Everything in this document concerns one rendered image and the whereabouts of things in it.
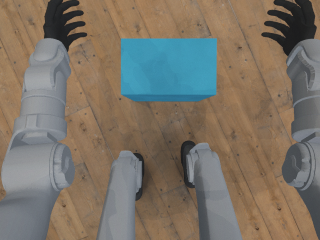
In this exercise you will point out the left robot upper arm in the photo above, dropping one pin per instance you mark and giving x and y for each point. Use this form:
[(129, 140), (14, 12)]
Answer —
[(33, 177)]

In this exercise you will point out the robot left forearm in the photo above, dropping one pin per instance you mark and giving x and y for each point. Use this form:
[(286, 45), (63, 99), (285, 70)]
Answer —
[(43, 98)]

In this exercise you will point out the carton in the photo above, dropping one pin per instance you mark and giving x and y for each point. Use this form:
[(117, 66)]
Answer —
[(168, 69)]

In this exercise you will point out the right robot hand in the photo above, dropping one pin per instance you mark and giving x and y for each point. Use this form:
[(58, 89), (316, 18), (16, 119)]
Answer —
[(301, 24)]

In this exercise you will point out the left robot hand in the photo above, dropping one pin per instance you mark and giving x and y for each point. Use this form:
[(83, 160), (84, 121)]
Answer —
[(55, 26)]

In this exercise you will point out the right robot upper arm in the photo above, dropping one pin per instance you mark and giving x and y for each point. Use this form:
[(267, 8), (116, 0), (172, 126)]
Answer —
[(301, 169)]

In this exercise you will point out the right robot thigh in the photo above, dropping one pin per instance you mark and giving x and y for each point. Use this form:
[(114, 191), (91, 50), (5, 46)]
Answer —
[(216, 215)]

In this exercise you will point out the left robot shin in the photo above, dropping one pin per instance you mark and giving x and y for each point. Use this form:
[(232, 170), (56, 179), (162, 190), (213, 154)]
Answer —
[(124, 153)]

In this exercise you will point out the robot right forearm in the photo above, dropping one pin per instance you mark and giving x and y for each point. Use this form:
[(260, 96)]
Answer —
[(303, 68)]

